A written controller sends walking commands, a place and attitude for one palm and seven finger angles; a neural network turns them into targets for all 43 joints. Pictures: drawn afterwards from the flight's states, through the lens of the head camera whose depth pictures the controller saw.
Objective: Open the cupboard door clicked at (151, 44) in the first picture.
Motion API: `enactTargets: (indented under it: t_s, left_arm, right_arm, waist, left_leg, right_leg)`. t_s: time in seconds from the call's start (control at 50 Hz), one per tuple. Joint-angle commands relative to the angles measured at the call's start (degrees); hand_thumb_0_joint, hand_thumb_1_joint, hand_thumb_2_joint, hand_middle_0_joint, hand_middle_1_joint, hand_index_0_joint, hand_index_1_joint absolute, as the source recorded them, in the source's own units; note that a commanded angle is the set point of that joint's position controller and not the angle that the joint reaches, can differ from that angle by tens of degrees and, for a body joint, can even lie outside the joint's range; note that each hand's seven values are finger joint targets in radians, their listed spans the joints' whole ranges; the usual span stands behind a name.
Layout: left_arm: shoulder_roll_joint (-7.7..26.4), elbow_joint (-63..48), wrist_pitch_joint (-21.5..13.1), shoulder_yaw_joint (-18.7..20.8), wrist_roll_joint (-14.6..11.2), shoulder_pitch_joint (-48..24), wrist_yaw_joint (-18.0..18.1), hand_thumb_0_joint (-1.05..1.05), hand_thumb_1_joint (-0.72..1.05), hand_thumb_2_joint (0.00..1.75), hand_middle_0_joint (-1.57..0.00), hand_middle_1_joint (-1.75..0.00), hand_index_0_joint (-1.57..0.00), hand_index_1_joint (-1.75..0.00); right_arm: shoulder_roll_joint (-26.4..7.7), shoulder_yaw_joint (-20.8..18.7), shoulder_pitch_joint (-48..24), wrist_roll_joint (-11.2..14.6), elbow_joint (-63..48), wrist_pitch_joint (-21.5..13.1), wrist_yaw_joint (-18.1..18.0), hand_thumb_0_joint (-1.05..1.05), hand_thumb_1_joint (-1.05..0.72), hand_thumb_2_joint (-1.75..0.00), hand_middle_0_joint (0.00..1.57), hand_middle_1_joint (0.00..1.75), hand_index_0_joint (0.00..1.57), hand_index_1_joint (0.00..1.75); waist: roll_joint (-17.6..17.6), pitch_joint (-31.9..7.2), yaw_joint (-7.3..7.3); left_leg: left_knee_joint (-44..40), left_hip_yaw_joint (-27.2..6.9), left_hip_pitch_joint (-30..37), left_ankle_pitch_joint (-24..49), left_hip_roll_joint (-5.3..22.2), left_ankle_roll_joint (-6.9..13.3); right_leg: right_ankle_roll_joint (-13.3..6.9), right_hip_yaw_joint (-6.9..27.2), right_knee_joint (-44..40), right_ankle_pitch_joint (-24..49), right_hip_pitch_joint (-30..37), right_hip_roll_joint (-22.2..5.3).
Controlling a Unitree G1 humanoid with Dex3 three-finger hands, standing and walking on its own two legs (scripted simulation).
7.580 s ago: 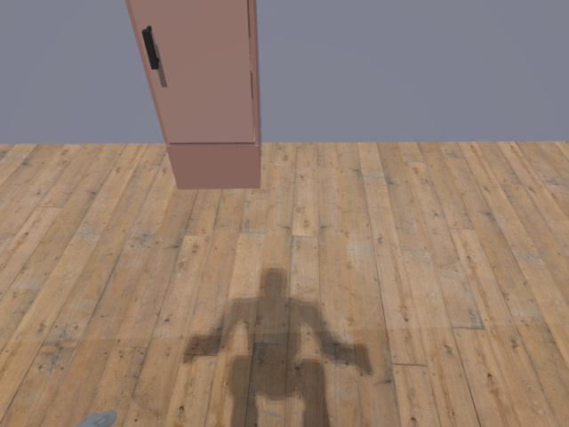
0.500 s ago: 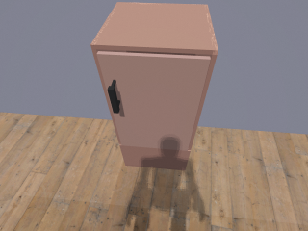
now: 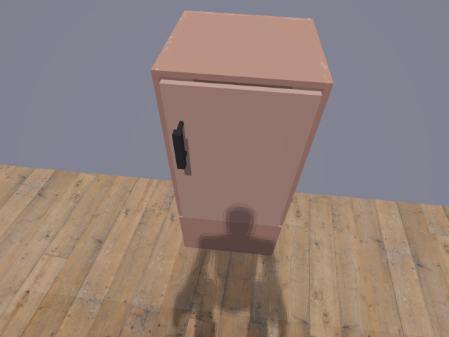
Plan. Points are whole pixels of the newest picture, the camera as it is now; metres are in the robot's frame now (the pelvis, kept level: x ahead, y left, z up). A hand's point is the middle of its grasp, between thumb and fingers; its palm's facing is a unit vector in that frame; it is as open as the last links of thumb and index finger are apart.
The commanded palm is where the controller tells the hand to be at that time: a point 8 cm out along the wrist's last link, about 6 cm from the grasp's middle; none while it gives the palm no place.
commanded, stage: come to a stop and stand still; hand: left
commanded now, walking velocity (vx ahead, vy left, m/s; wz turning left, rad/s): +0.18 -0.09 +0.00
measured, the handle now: (181, 145) +0.59 +0.15 -0.04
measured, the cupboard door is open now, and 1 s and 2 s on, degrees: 0 0 0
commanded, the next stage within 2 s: look again from close up in 1.28 s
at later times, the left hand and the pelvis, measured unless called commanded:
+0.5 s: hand out of the picture +0.02 +0.12 -0.18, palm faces +0.03 -0.99 -0.16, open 7.3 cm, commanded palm none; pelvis +0.04 -0.03 -0.01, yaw +0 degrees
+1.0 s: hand out of the picture +0.03 +0.16 -0.18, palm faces +0.01 -0.98 -0.20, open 7.4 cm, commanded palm none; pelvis +0.01 -0.01 -0.01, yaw +0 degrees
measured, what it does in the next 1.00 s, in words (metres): stands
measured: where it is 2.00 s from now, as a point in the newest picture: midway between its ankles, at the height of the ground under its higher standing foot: outside the picture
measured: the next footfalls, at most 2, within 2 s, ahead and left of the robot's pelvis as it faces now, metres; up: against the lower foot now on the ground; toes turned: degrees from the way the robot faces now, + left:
none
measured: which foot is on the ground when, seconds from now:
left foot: down 0.00-1.00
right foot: down 0.00-1.00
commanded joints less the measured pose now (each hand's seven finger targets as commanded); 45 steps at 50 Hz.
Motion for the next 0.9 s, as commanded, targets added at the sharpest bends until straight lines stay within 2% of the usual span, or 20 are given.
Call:
enactTargets:
  t_s: [0.0, 0.04, 0.08, 0.12, 0.16, 0.18, 0.22, 0.26, 0.4, 0.52, 0.58, 0.7, 0.72, 0.74, 0.76, 0.78, 0.8, 0.82, 0.86, 0.88]
  left_arm:
    - [3.79, -1.11, -0.6, 0.89, 0.44, 4.09, 0.01, 0.0, 0.9, 0.9, -0.2, -0.3, -0.2, -0.3]
    - [3.2, -1.43, -0.38, 0.98, 0.83, 3.49, -0.32, 0.0, 0.9, 0.9, -0.2, -0.3, -0.2, -0.3]
    - [2.67, -1.86, -0.48, 1.03, 1.04, 3.19, -0.57, 0.0, 0.9, 0.9, -0.2, -0.3, -0.2, -0.3]
    - [2.31, -1.32, -0.74, 1.05, 0.93, 4.17, -0.49, 0.0, 0.9, 0.9, -0.2, -0.3, -0.2, -0.3]
    - [2.42, -0.28, -1.13, 1.08, 0.44, 6.2, -0.11, 0.0, 0.9, 0.9, -0.2, -0.3, -0.2, -0.3]
    - [2.95, 0.18, -1.34, 1.12, 0.26, 7.09, 0.07, 0.0, 0.9, 0.9, -0.2, -0.3, -0.2, -0.3]
    - [3.55, 0.54, -1.58, 1.23, 0.17, 7.59, 0.39, 0.0, 0.9, 0.9, -0.2, -0.3, -0.2, -0.3]
    - [3.9, 0.63, -1.8, 1.27, 0.1, 7.82, 0.58, 0.0, 0.9, 0.9, -0.2, -0.3, -0.2, -0.3]
    - [4.54, 0.33, -1.82, 1.39, 0.15, 7.44, 0.98, 0.0, 0.9, 0.9, -0.2, -0.3, -0.2, -0.3]
    - [4.89, 0.11, -1.46, 1.48, 0.02, 6.42, 1.05, 0.0, 0.9, 0.9, -0.2, -0.3, -0.2, -0.3]
    - [5.0, -0.19, -1.24, 1.49, -0.1, 5.37, 0.93, 0.0, 0.9, 0.9, -0.2, -0.3, -0.2, -0.3]
    - [5.27, -0.5, -1.17, 1.48, -0.07, 4.5, 0.71, 0.0, 0.9, 0.9, -0.2, -0.3, -0.2, -0.3]
    - [7.18, 1.57, -2.55, 1.85, 0.39, 9.14, 3.03, 0.0, 0.9, 0.9, -0.2, -0.3, -0.2, -0.3]
    - [8.91, -1.11, -3.16, 1.99, 0.29, 8.21, 2.69, 0.0, 0.9, 0.9, -0.2, -0.3, -0.2, -0.3]
    - [7.78, -1.69, -3.39, 1.29, 0.28, 6.54, 2.14, 0.0, 0.9, 0.9, -0.2, -0.3, -0.2, -0.3]
    - [8.15, -2.29, -3.62, 1.39, 0.42, 5.15, 2.0, 0.0, 0.9, 0.9, -0.2, -0.3, -0.2, -0.3]
    - [8.01, -3.41, -3.7, 1.68, 0.38, 3.81, 1.88, 0.0, 0.9, 0.9, -0.2, -0.3, -0.2, -0.3]
    - [7.99, -3.8, -3.5, 1.55, 0.06, 2.78, 1.89, 0.0, 0.9, 0.9, -0.2, -0.3, -0.2, -0.3]
    - [6.02, -4.55, -2.63, 1.25, -0.5, 2.82, 1.75, 0.0, 0.9, 0.9, -0.2, -0.3, -0.2, -0.3]
    - [5.86, -4.72, -1.99, 1.27, -0.37, 2.74, 1.71, 0.0, 0.9, 0.9, -0.2, -0.3, -0.2, -0.3]
  right_arm:
    - [-6.86, -1.84, 3.68, -0.02, -1.04, -0.46, -0.4, 0.0, -0.9, -0.9, 0.2, 0.3, 0.2, 0.3]
    - [-7.72, -2.4, 3.71, -0.2, -1.11, -0.23, -0.44, 0.0, -0.9, -0.9, 0.2, 0.3, 0.2, 0.3]
    - [-8.16, -2.67, 3.87, -0.17, -1.44, -0.23, -0.57, 0.0, -0.9, -0.9, 0.2, 0.3, 0.2, 0.3]
    - [-7.06, -2.38, 3.41, -0.04, -1.43, -0.39, -0.79, 0.0, -0.9, -0.9, 0.2, 0.3, 0.2, 0.3]
    - [-5.89, -1.98, 2.94, 0.15, -1.53, -0.92, -1.01, 0.0, -0.9, -0.9, 0.2, 0.3, 0.2, 0.3]
    - [-5.7, -1.85, 3.12, 0.22, -1.37, -1.09, -1.09, 0.0, -0.9, -0.9, 0.2, 0.3, 0.2, 0.3]
    - [-5.28, -1.69, 3.33, 0.35, -1.03, -1.16, -1.18, 0.0, -0.9, -0.9, 0.2, 0.3, 0.2, 0.3]
    - [-4.82, -1.63, 3.34, 0.39, -0.65, -1.13, -1.22, 0.0, -0.9, -0.9, 0.2, 0.3, 0.2, 0.3]
    - [-4.31, -1.64, 2.46, 0.48, 0.51, -0.68, -1.39, 0.0, -0.9, -0.9, 0.2, 0.3, 0.2, 0.3]
    - [-4.78, -1.67, 1.41, 0.54, 0.72, -0.28, -1.51, 0.0, -0.9, -0.9, 0.2, 0.3, 0.2, 0.3]
    - [-5.13, -1.63, 1.1, 0.48, 0.93, -0.14, -1.55, 0.0, -0.9, -0.9, 0.2, 0.3, 0.2, 0.3]
    - [-5.73, -1.62, 0.12, 0.44, 0.77, -0.1, -1.39, 0.0, -0.9, -0.9, 0.2, 0.3, 0.2, 0.3]
    - [-8.7, -2.37, -6.55, 1.0, -3.53, 0.01, -0.45, 0.0, -0.9, -0.9, 0.2, 0.3, 0.2, 0.3]
    - [-4.44, -2.0, -4.5, 0.84, -5.76, 0.48, 0.03, 0.0, -0.9, -0.9, 0.2, 0.3, 0.2, 0.3]
    - [-4.22, -2.01, -4.09, 0.83, -5.64, 0.64, -0.14, 0.0, -0.9, -0.9, 0.2, 0.3, 0.2, 0.3]
    - [-3.97, -1.99, -2.2, 0.96, -5.22, 0.52, 0.16, 0.0, -0.9, -0.9, 0.2, 0.3, 0.2, 0.3]
    - [-3.81, -1.94, -0.77, 0.78, -5.26, 0.41, 0.47, 0.0, -0.9, -0.9, 0.2, 0.3, 0.2, 0.3]
    - [-4.29, -1.99, 0.97, 0.7, -4.86, 0.27, 0.53, 0.0, -0.9, -0.9, 0.2, 0.3, 0.2, 0.3]
    - [-7.13, -2.15, 1.5, 0.33, -4.53, -0.19, 0.2, 0.0, -0.9, -0.9, 0.2, 0.3, 0.2, 0.3]
    - [-7.82, -2.05, 0.86, 0.23, -5.01, 0.01, 0.01, 0.0, -0.9, -0.9, 0.2, 0.3, 0.2, 0.3]
  waist:
    - [2.03, 4.32, 0.2]
    - [4.0, 6.46, -0.22]
    - [5.08, 7.32, -0.21]
    - [4.02, 7.5, 0.39]
    - [2.36, 5.11, 0.85]
    - [0.94, 3.18, 0.81]
    - [-1.58, 1.32, 0.57]
    - [-1.91, -0.14, 0.41]
    - [-1.9, 0.05, 0.33]
    - [-0.11, 0.92, 0.43]
    - [1.69, 1.51, 0.31]
    - [0.31, 2.27, 0.56]
    - [-0.91, 6.24, 2.86]
    - [-5.43, 2.86, 0.34]
    - [-1.81, 1.74, -0.01]
    - [-3.1, -1.4, -1.08]
    - [-1.83, -3.76, -1.29]
    - [-2.04, -5.54, -2.16]
    - [3.93, -5.41, -1.26]
    - [5.0, -3.12, -0.74]
  left_leg:
    - [-9.58, -11.14, -3.78, -6.17, 9.76, 1.29]
    - [-12.14, -14.26, -3.96, -12.81, 11.76, 2.64]
    - [-12.07, -15.9, -3.25, -11.04, 13.02, 3.84]
    - [-9.29, -13.58, -3.76, -1.98, 12.14, 3.48]
    - [-4.89, -9.64, -3.28, 11.15, 9.78, 2.11]
    - [-2.62, -7.73, -2.37, 14.51, 8.61, 1.27]
    - [-0.24, -5.85, -1.83, 15.96, 7.5, 0.14]
    - [0.67, -5.04, -0.89, 15.98, 7.1, -0.51]
    - [1.67, -4.35, 0.03, 18.64, 7.07, -1.38]
    - [1.08, -4.59, 0.67, 18.97, 7.33, -1.54]
    - [-0.26, -5.21, 1.34, 18.87, 7.83, -1.47]
    - [-1.9, -5.78, 1.65, 16.68, 8.11, -1.3]
    - [11.44, -2.79, -5.01, 15.69, 7.47, -3.11]
    - [13.15, -4.32, -8.46, -5.28, 5.2, -2.23]
    - [13.32, -4.48, -8.12, -9.21, 5.36, -2.28]
    - [11.48, -3.91, -7.55, -8.1, 5.56, -2.57]
    - [8.08, -2.8, -5.23, -5.77, 5.01, -2.74]
    - [3.67, -3.55, -1.99, 0.51, 4.92, -2.61]
    - [2.1, -7.07, 1.65, 16.29, 8.73, -1.27]
    - [1.55, -7.99, 0.03, 15.94, 9.81, -0.54]
  right_leg:
    - [-2.47, 2.15, -0.49, -3.98, -1.89, -2.15]
    - [-2.58, 0.76, 2.27, -6.63, -5.45, -0.93]
    - [-2.49, 0.44, 3.55, -6.22, -7.61, -0.52]
    - [-2.45, 1.41, 1.42, -2.49, -5.83, -1.32]
    - [-2.7, 3.72, 0.03, 5.81, -1.64, -2.78]
    - [-2.89, 4.63, 0.07, 10.13, 0.37, -3.59]
    - [-3.28, 5.64, 0.45, 18.11, 2.39, -4.86]
    - [-3.59, 6.15, 0.78, 24.19, 3.61, -5.78]
    - [-3.45, 5.54, 1.0, 33.2, 5.07, -6.14]
    - [-3.27, 5.22, -0.43, 31.03, 4.9, -6.02]
    - [-3.41, 5.2, -1.53, 25.77, 4.07, -5.56]
    - [-3.21, 5.19, -3.32, 21.13, 3.65, -5.16]
    - [0.65, 9.89, -4.98, 46.91, 0.59, -8.38]
    - [-1.76, 11.74, -4.36, 52.26, 5.37, -11.67]
    - [-4.61, 11.3, -4.04, 51.52, 5.84, -12.3]
    - [-6.57, 9.34, -3.52, 47.55, 7.36, -11.18]
    - [-6.99, 7.58, -1.55, 47.07, 8.6, -10.32]
    - [-6.38, 6.44, 0.71, 41.73, 8.38, -8.89]
    - [-4.15, 4.93, 1.63, 23.2, 3.83, -5.09]
    - [-3.64, 4.29, 0.31, 14.12, 2.53, -3.66]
